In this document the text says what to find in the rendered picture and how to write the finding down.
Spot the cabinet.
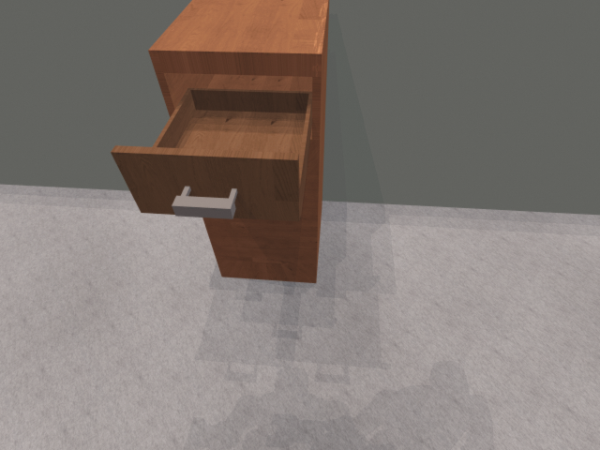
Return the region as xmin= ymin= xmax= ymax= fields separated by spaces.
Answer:
xmin=148 ymin=0 xmax=329 ymax=283

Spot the handle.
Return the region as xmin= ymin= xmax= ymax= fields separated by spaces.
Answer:
xmin=172 ymin=186 xmax=237 ymax=219

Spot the drawer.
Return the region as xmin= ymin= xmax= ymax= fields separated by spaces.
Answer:
xmin=111 ymin=88 xmax=312 ymax=221

